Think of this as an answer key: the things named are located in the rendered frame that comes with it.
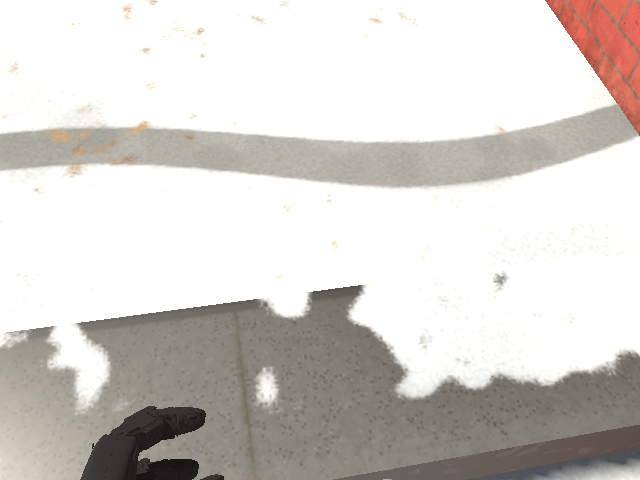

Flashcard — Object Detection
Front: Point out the robot left hand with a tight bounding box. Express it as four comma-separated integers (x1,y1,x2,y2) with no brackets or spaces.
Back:
80,406,224,480

